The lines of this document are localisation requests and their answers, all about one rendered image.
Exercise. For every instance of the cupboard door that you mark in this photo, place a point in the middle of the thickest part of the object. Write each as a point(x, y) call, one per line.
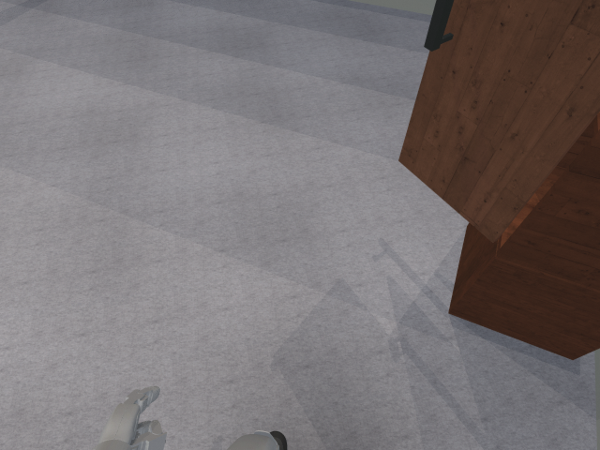
point(501, 103)

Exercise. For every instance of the handle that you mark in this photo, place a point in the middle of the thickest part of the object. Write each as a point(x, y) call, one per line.
point(437, 25)

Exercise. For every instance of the robot left shin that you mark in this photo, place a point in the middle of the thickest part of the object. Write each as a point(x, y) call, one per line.
point(265, 433)

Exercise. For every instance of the robot left hand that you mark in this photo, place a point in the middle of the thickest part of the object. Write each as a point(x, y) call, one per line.
point(123, 422)

